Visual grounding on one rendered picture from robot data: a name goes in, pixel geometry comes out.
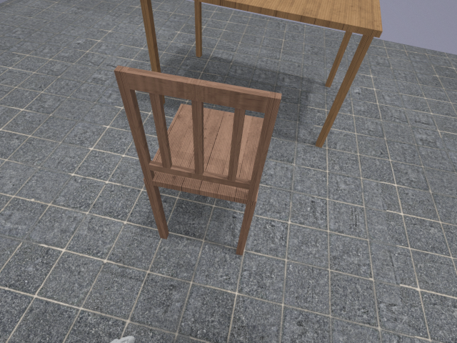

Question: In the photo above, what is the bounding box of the chair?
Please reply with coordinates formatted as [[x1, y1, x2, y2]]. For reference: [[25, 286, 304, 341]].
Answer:
[[114, 66, 282, 256]]

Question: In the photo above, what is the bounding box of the table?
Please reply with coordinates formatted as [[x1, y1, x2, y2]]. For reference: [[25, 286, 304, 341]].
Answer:
[[140, 0, 383, 148]]

